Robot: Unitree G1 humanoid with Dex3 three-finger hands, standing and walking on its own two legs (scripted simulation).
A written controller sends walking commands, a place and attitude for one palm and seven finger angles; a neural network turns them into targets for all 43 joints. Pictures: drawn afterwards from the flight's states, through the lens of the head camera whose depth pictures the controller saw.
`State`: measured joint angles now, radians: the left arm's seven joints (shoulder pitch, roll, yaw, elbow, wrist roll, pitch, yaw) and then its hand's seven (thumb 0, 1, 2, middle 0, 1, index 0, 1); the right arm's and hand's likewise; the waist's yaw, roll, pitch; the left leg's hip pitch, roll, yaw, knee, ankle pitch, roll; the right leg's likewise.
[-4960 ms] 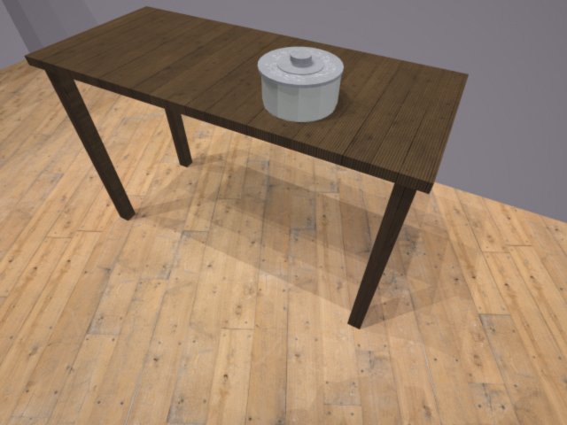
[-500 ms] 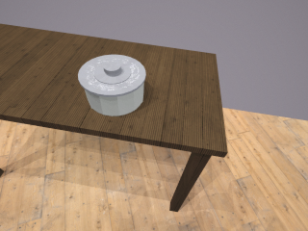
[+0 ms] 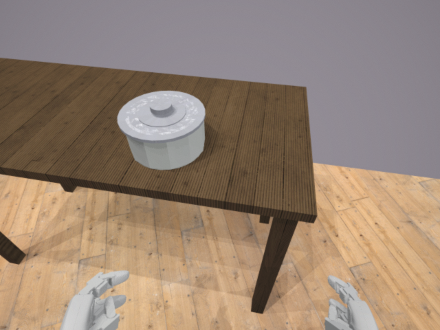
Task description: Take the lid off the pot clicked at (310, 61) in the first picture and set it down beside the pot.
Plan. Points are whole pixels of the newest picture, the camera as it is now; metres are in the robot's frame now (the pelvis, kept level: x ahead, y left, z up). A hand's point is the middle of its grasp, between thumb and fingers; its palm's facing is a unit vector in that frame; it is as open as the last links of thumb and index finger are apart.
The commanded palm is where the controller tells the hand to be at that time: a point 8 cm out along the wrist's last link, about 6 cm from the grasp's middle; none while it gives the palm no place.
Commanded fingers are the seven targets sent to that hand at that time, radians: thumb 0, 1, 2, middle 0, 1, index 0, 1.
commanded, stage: lift the closed hand beside the body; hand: left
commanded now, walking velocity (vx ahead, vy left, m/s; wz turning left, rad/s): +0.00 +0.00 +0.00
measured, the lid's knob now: (160, 106) +0.57 +0.17 +0.13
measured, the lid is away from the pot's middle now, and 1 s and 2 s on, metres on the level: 0.00 0.00 0.00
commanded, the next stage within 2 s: raise the hand higher, near the body in 0.32 s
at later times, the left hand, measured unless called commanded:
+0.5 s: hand out of the picture +0.11 +0.19 +0.06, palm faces +0.29 -0.87 -0.40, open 3.1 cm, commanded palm +0.06 +0.23 +0.09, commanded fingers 0.00 0.90 0.90 -1.30 -1.50 -1.30 -1.50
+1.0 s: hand (66, 303) +0.13 +0.20 +0.12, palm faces +0.34 -0.85 -0.40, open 3.1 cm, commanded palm +0.08 +0.24 +0.15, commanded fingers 0.00 0.90 0.90 -1.30 -1.50 -1.30 -1.50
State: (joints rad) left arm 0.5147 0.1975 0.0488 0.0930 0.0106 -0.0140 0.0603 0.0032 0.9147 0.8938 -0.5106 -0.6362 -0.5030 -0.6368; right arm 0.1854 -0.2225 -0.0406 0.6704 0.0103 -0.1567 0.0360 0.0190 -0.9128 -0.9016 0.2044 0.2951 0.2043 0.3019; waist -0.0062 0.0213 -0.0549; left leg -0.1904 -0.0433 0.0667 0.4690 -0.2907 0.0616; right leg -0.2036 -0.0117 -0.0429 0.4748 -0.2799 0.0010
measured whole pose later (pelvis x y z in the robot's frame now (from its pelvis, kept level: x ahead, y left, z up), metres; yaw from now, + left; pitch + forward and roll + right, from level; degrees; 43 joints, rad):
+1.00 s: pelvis -0.01 -0.02 +0.00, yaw +1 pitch -5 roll +0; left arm 0.65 0.30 0.20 -0.45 -0.03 -0.13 0.07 0.01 0.89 0.89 -1.31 -1.50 -1.30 -1.50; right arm 0.17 -0.21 0.00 0.60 0.01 -0.20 -0.04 0.02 -0.90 -0.90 0.20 0.30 0.20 0.30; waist 0.08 0.06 0.02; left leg -0.09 -0.01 0.04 0.44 -0.26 0.03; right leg -0.08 0.02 -0.07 0.42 -0.25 -0.03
